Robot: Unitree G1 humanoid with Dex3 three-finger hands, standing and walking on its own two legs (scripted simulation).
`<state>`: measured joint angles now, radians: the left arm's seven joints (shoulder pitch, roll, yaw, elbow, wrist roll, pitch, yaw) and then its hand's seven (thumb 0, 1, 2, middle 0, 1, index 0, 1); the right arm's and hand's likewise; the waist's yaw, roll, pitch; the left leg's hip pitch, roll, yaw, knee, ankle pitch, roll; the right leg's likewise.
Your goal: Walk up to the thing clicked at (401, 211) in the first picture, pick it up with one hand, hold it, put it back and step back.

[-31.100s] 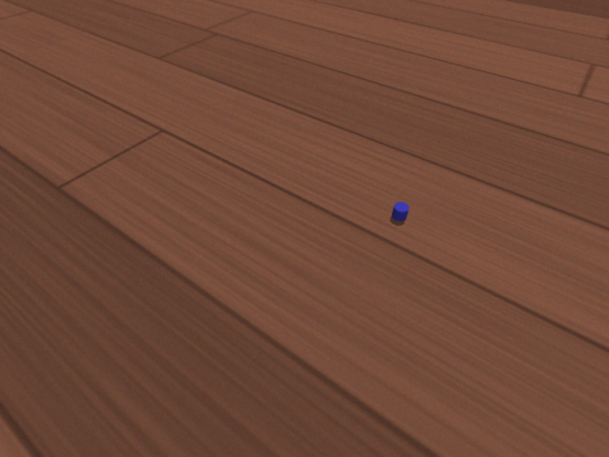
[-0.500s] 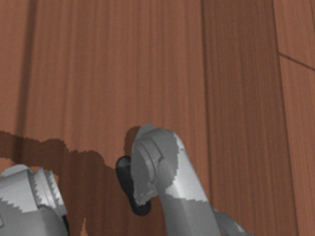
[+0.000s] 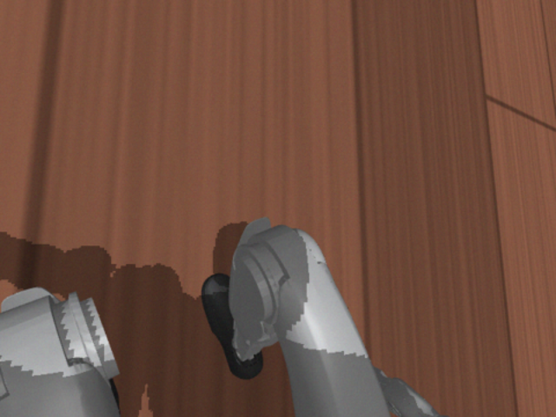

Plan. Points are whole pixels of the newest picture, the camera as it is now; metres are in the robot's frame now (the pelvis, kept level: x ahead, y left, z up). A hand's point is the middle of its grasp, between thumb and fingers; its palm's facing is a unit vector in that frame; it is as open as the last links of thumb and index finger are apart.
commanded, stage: open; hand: left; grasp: from above
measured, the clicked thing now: out of the picture +0.46 +0.34 -0.28
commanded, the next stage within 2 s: withdraw in 0.56 s
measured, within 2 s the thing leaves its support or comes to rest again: neither
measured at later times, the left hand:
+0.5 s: hand out of the picture +0.45 +0.35 -0.24, palm faces -0.43 -0.15 -0.89, open 13.5 cm
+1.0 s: hand out of the picture +0.47 +0.39 -0.16, palm faces -0.29 -0.09 -0.95, open 14.0 cm
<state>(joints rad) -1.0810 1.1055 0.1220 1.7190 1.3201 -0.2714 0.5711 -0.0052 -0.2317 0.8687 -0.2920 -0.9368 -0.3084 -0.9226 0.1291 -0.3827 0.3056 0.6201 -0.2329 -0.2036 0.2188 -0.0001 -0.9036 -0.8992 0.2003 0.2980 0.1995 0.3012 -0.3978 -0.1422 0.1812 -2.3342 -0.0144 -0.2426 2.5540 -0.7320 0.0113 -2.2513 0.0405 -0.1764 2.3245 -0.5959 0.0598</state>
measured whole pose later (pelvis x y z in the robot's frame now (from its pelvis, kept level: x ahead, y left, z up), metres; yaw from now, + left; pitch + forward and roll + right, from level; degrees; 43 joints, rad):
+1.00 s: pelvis +0.00 +0.00 +0.01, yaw +1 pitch +32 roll -15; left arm -0.96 0.99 0.18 1.37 1.26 -0.19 0.44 0.00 -0.52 1.01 -0.09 -1.01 -0.09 -1.02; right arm 0.20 -0.36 0.21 0.63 -0.19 -0.16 0.24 0.00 -0.91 -0.90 0.20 0.30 0.20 0.30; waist -0.32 -0.05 0.06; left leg -2.34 -0.02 -0.22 2.50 -0.73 0.01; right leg -2.26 0.02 -0.16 2.30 -0.61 0.04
